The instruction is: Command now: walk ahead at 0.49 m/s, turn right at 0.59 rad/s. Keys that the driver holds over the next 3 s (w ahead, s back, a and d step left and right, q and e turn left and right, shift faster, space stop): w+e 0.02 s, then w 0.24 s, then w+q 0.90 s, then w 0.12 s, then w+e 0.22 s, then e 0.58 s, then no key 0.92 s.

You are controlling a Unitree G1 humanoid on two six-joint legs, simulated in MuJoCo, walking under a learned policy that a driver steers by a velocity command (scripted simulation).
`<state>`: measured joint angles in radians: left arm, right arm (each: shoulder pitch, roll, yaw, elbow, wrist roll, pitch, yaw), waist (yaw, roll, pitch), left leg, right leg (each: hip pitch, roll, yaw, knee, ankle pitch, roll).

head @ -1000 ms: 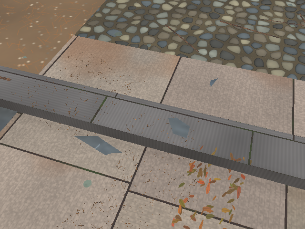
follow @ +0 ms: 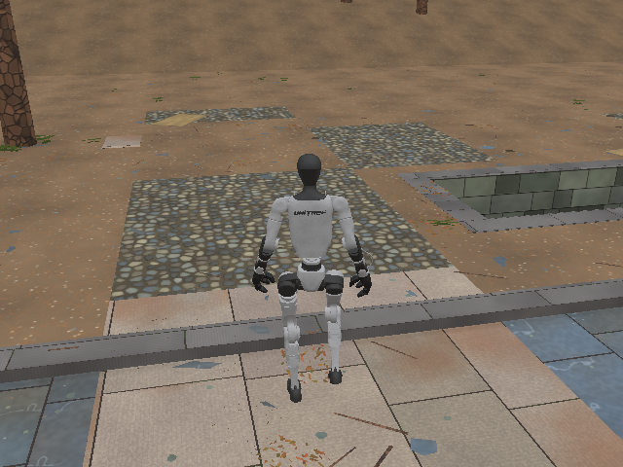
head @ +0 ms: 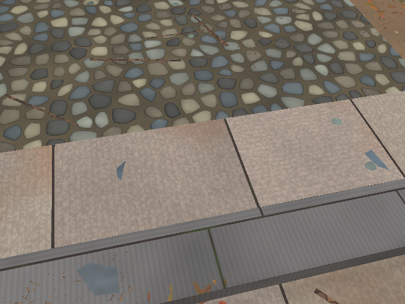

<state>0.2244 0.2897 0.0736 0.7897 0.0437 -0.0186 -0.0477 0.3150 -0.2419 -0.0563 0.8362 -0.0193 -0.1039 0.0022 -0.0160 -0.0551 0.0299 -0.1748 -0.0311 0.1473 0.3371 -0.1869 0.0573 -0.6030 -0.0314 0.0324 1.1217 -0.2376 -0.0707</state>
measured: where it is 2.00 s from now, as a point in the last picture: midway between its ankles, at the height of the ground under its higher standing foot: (159, 155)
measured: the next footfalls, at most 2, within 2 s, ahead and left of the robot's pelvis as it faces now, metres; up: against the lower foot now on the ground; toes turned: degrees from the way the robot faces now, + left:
right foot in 0.28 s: +0.29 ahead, -0.13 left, +0.00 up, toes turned -9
left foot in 0.82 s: +0.63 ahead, +0.05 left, +0.08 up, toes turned +14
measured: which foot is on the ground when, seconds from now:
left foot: down 0.00-0.30, up 0.32-0.80, down 0.82-1.00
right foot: up 0.00-0.26, down 0.28-0.82, up 0.84-1.00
